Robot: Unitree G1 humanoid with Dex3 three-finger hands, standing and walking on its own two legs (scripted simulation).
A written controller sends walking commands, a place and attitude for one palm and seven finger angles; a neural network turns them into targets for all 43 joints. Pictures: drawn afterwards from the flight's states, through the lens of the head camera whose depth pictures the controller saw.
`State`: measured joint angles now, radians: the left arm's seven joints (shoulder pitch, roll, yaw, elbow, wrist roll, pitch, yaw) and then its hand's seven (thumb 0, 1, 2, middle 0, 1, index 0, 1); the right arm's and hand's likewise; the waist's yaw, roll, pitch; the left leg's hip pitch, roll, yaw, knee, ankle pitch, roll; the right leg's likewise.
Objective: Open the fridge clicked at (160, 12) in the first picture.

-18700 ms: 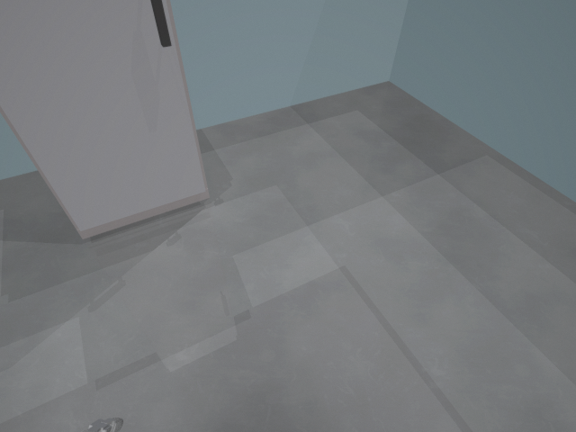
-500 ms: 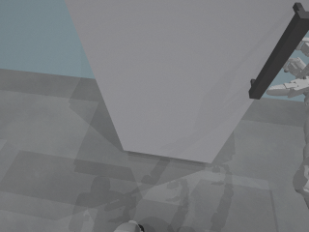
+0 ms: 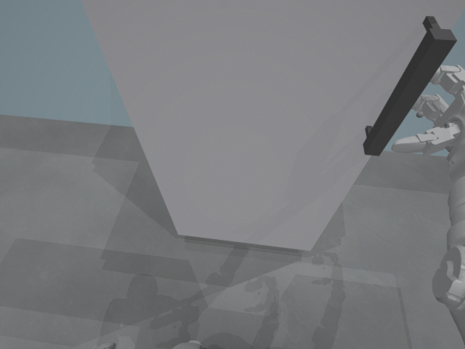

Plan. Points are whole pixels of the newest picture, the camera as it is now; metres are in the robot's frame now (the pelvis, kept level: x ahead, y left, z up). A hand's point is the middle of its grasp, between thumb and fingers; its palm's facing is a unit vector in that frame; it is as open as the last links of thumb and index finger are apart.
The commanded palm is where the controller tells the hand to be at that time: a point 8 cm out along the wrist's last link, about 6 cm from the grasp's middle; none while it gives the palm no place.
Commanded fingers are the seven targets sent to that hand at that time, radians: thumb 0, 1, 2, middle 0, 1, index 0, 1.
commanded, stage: move the hooked fingers beside the handle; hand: right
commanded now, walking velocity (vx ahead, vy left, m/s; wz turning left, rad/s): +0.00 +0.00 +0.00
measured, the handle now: (396, 95) +0.53 -0.18 +0.16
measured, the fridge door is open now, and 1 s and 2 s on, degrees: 0 0 0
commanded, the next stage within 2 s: feel for the door with the fingertips in 1.54 s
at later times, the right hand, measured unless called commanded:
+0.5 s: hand (432, 119) +0.47 -0.23 +0.16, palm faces -0.05 +1.00 -0.02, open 14.0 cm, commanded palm +0.45 -0.28 +0.16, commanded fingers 0.00 0.50 -0.30 0.30 1.20 0.30 1.20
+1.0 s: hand (446, 124) +0.46 -0.24 +0.16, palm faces -0.05 +1.00 -0.01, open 14.0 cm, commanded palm +0.44 -0.29 +0.16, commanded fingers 0.00 0.50 -0.30 0.30 1.20 0.30 1.20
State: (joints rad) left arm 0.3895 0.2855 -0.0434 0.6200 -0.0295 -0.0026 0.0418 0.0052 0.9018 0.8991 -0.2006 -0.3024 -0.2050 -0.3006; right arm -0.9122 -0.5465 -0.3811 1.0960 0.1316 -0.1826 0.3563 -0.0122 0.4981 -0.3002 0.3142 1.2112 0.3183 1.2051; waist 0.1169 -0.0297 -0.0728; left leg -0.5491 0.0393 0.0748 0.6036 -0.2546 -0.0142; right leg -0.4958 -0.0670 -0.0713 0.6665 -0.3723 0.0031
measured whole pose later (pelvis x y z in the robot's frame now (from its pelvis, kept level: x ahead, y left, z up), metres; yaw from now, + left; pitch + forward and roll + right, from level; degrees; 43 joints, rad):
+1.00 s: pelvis +0.00 -0.01 +0.00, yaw +0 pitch +12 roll +2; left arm 0.41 0.30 -0.05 0.62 -0.04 0.01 0.05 0.01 0.90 0.90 -0.20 -0.30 -0.21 -0.30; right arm -0.88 -0.62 -0.41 1.10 0.17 -0.18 0.46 -0.01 0.50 -0.30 0.30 1.20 0.30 1.20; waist 0.12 -0.02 -0.08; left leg -0.56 0.04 0.07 0.60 -0.25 -0.02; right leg -0.51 -0.07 -0.07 0.68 -0.38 0.00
